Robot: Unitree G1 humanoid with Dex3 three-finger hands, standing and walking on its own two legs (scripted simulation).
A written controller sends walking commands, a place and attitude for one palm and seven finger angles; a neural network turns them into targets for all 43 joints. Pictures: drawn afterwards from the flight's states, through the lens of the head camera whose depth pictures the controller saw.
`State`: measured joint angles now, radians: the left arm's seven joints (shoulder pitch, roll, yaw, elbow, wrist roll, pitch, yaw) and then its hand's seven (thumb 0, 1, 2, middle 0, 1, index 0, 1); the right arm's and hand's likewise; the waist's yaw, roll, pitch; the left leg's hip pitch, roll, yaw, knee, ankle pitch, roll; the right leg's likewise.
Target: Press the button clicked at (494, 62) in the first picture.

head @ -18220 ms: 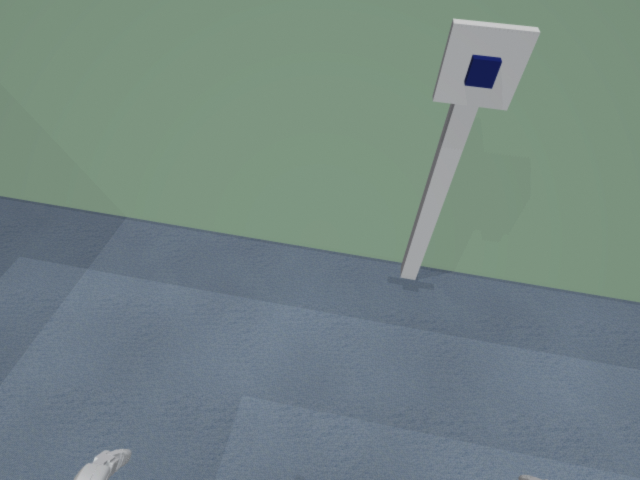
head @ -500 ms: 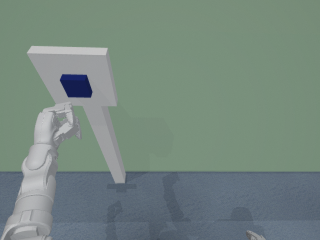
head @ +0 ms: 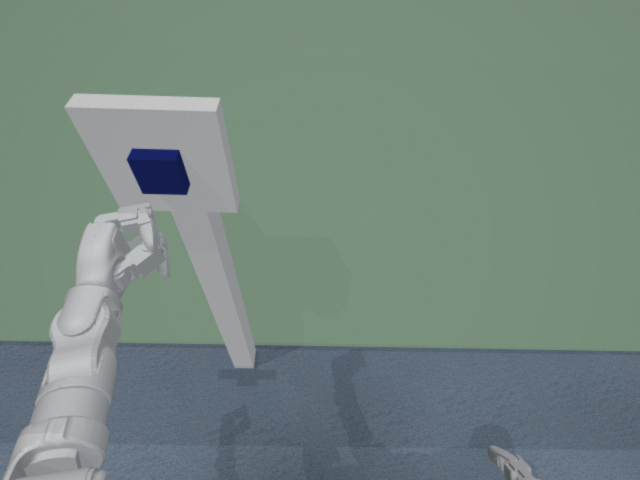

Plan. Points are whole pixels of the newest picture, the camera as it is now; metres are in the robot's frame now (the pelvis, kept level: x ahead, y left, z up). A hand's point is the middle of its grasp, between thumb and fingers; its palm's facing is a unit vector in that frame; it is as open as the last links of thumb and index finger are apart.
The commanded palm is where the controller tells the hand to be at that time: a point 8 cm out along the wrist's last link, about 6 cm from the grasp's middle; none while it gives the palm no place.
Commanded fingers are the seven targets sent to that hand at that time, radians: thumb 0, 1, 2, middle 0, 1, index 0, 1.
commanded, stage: aim a knuckle at the button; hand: left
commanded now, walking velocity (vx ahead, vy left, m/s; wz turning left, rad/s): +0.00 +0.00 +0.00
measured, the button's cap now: (161, 170) +0.48 +0.24 +0.11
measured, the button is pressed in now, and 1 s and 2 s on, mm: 0 0 0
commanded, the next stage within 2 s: none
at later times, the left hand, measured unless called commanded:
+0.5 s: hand (160, 246) +0.38 +0.22 +0.08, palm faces +0.08 -1.00 -0.01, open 3.1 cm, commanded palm +0.35 +0.27 +0.08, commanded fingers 0.00 0.90 0.90 -1.30 -1.50 -1.30 -1.50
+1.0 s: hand (159, 244) +0.38 +0.22 +0.07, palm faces +0.05 -1.00 +0.00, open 3.1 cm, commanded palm +0.35 +0.27 +0.08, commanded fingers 0.00 0.90 0.90 -1.30 -1.50 -1.30 -1.50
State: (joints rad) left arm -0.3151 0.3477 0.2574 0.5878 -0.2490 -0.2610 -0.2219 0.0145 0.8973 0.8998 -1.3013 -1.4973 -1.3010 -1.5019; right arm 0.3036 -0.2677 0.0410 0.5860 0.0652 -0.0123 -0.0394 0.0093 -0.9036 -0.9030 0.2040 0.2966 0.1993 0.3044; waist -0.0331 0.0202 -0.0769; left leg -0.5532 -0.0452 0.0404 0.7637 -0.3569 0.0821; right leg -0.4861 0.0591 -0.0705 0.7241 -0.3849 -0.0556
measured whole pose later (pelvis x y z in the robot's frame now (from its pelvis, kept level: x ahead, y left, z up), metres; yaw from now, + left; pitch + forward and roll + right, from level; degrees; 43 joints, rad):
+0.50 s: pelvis +0.01 -0.01 +0.00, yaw -1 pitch +10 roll -1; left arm -0.32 0.39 0.32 0.64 -0.26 -0.25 -0.27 0.01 0.90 0.90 -1.30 -1.50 -1.30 -1.50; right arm 0.32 -0.27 0.04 0.58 0.07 0.00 -0.05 0.01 -0.90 -0.90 0.20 0.30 0.20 0.30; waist -0.05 0.02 -0.08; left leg -0.56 -0.03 0.04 0.76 -0.37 0.07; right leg -0.50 0.08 -0.06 0.72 -0.39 -0.07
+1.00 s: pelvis +0.01 +0.00 +0.00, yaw -1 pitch +10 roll -2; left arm -0.31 0.36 0.30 0.59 -0.26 -0.24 -0.26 0.01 0.90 0.90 -1.30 -1.50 -1.30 -1.50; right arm 0.31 -0.26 0.04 0.56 0.07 0.00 -0.04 0.01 -0.90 -0.90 0.20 0.30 0.20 0.30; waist -0.04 0.02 -0.10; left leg -0.58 -0.04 0.05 0.77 -0.38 0.09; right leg -0.51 0.07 -0.05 0.73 -0.40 -0.05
